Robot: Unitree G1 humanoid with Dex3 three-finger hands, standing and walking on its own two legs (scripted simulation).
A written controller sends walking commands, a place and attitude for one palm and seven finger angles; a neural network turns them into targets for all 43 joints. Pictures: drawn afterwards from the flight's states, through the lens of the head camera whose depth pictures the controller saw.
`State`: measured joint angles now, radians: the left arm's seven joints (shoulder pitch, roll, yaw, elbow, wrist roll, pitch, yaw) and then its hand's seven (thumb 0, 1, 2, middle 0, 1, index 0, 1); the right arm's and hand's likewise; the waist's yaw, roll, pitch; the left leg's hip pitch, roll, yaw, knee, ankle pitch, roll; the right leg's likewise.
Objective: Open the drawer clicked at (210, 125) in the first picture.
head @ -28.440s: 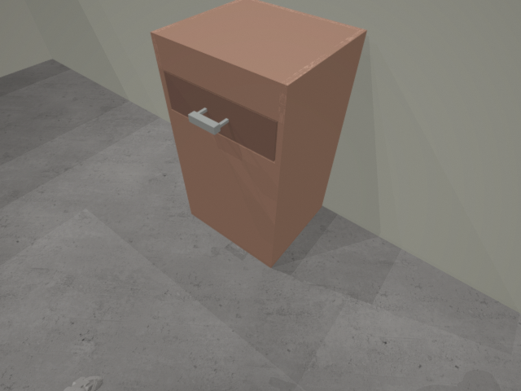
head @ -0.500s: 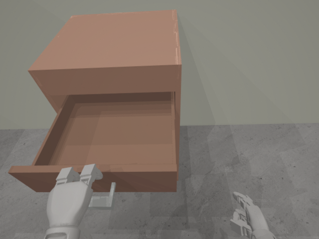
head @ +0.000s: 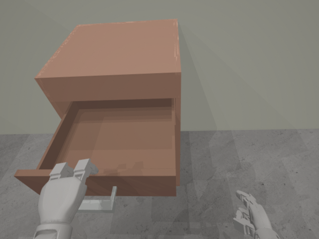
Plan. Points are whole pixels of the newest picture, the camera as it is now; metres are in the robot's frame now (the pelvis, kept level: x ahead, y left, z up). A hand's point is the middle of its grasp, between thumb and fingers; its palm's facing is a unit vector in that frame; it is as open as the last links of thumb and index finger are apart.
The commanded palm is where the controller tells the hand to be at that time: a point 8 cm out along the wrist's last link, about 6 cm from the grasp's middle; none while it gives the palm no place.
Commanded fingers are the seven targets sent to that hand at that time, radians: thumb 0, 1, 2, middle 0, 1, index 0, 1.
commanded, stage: lift the hand off the handle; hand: left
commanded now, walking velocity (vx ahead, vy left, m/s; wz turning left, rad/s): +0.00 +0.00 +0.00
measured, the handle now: (97, 198) +0.23 +0.22 -0.06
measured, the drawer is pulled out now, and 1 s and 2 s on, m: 0.30 0.30 0.30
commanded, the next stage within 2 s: draw the hand back to the body in 0.64 s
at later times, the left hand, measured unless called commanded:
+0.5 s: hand (70, 192) +0.19 +0.22 +0.08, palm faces +0.09 -0.16 -0.98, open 13.8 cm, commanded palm +0.16 +0.22 +0.14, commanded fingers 0.00 -0.50 0.30 -0.30 -1.20 -0.30 -1.20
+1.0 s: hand (57, 192) +0.18 +0.24 +0.09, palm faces +0.08 -0.13 -0.99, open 13.8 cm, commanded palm +0.16 +0.24 +0.15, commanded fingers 0.00 -0.50 0.30 -0.30 -1.20 -0.30 -1.20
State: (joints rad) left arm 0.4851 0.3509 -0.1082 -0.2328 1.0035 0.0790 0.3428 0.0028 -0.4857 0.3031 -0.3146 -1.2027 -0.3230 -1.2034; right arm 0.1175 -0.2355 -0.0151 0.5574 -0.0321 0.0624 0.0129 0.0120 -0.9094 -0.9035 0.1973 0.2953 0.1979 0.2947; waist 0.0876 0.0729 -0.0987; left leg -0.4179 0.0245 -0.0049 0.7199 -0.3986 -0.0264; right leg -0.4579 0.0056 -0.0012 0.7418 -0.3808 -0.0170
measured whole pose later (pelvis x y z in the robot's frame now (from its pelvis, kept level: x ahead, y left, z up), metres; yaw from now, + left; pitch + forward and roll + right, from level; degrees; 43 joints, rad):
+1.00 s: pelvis +0.01 +0.01 +0.01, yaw +0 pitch +2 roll +0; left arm 0.53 0.43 -0.04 -0.41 0.93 0.09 0.19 0.00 -0.49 0.30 -0.31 -1.20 -0.32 -1.20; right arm 0.12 -0.24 0.01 0.53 -0.01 0.08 0.03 0.01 -0.91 -0.90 0.20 0.30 0.20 0.29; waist 0.11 0.09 -0.06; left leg -0.29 0.02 -0.01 0.60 -0.35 -0.01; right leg -0.31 0.00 -0.01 0.59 -0.32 0.00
